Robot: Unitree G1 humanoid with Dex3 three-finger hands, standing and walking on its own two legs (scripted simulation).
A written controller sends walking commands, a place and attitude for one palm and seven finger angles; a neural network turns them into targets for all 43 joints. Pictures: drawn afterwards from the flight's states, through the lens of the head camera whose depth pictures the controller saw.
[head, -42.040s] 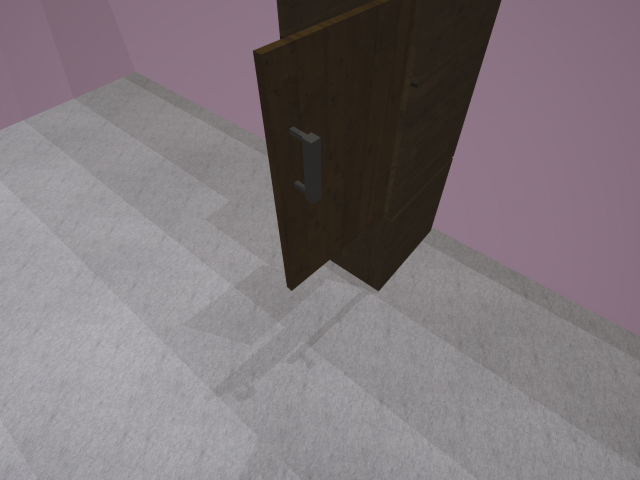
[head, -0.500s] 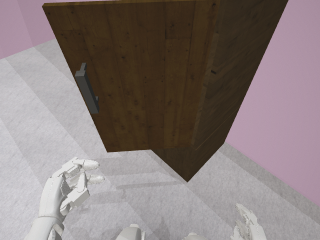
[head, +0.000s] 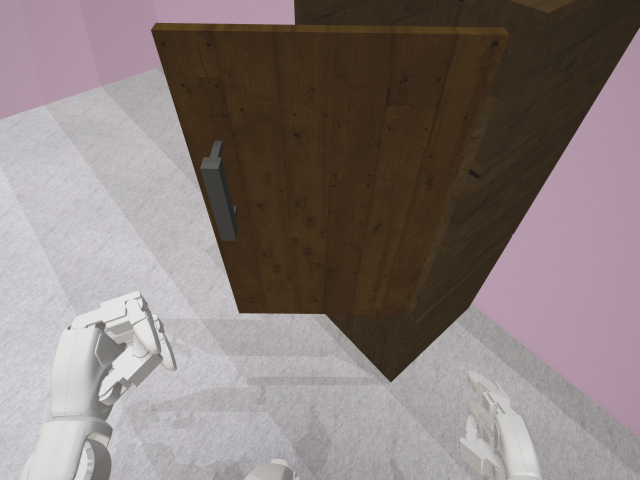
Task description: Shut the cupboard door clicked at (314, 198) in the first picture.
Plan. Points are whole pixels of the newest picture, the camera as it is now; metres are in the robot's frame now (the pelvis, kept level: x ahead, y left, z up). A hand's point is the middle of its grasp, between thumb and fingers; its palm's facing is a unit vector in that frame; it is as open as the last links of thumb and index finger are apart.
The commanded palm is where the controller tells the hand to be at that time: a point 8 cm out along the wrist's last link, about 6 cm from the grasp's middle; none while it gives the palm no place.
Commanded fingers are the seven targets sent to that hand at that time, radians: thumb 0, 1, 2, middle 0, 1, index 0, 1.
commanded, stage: raise the hand and make a fist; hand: left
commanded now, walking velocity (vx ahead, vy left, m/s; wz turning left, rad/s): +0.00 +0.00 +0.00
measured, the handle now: (223, 192) +0.45 +0.18 +0.10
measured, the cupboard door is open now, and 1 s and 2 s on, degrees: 49 49 49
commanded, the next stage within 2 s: bring the fist close to the handle in 0.62 s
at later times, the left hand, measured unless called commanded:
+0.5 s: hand (189, 362) +0.22 +0.16 +0.09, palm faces +0.06 -1.00 -0.04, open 3.1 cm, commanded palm +0.20 +0.22 +0.11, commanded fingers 0.00 0.90 0.90 -1.30 -1.50 -1.30 -1.50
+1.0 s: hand (196, 314) +0.26 +0.16 +0.11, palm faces +0.10 -0.99 -0.05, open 3.1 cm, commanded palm +0.24 +0.21 +0.11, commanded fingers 0.00 0.90 0.90 -1.30 -1.50 -1.30 -1.50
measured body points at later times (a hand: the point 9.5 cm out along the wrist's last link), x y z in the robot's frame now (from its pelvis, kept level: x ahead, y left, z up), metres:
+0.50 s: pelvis -0.01 -0.02 +0.02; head +0.01 -0.03 +0.47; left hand +0.21 +0.21 +0.10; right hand +0.16 -0.26 -0.06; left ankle +0.03 +0.10 -0.68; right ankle -0.01 -0.12 -0.68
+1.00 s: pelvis +0.00 -0.02 +0.01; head +0.02 -0.04 +0.46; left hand +0.25 +0.21 +0.12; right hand +0.17 -0.25 -0.07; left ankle +0.03 +0.10 -0.68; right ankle -0.01 -0.12 -0.68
